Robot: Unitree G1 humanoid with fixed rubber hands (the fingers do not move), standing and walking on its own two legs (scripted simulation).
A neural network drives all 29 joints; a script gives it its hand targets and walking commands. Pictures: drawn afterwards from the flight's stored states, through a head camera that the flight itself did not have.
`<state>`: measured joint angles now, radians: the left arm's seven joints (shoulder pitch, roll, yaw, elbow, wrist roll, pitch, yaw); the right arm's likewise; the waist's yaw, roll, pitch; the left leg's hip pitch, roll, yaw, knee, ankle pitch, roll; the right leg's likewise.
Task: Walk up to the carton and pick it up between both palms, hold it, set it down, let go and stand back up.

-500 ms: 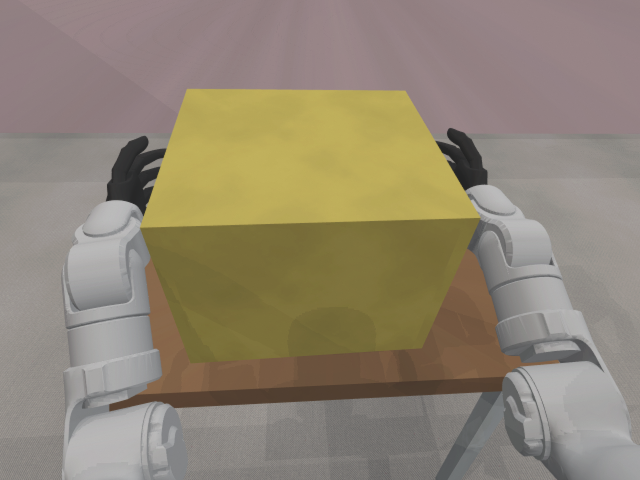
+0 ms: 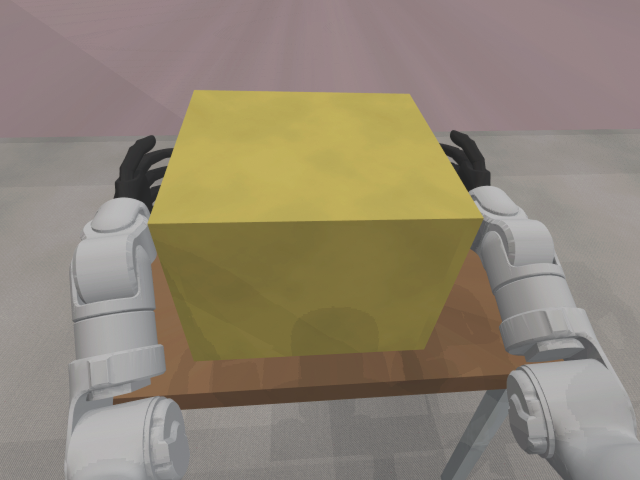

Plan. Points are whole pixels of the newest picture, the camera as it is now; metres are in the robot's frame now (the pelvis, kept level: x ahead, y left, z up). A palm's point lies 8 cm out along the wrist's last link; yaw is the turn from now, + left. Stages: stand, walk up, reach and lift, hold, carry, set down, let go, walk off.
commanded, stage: hold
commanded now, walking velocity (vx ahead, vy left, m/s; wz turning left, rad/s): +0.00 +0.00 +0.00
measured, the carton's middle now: (308, 219) +0.40 +0.01 +0.17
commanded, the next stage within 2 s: none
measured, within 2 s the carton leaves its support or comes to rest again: neither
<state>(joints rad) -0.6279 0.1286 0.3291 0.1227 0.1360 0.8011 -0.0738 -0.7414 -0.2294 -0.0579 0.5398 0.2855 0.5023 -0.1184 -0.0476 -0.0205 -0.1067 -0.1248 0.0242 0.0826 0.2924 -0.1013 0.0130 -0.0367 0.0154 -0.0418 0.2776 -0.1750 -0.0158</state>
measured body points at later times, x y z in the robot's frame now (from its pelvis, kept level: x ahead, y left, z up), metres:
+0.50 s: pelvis +0.01 +0.00 +0.00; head -0.06 +0.01 +0.45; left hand +0.37 +0.20 +0.23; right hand +0.38 -0.19 +0.22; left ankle +0.04 +0.11 -0.75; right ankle -0.01 -0.10 -0.75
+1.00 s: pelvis +0.00 +0.00 +0.00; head -0.06 +0.01 +0.45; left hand +0.36 +0.21 +0.23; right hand +0.38 -0.19 +0.22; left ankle +0.04 +0.11 -0.75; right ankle -0.01 -0.10 -0.75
